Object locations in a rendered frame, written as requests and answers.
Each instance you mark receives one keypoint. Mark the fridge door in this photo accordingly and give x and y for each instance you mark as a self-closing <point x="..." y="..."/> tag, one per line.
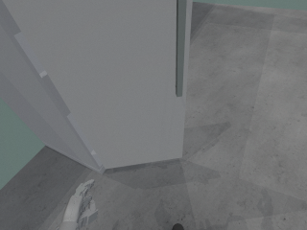
<point x="114" y="63"/>

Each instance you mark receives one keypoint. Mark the left robot forearm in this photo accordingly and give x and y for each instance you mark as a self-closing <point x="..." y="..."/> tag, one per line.
<point x="68" y="225"/>

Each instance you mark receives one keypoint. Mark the robot left hand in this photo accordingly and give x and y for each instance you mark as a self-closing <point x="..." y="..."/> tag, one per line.
<point x="75" y="207"/>

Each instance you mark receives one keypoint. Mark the handle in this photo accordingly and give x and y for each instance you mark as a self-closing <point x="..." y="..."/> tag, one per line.
<point x="180" y="45"/>

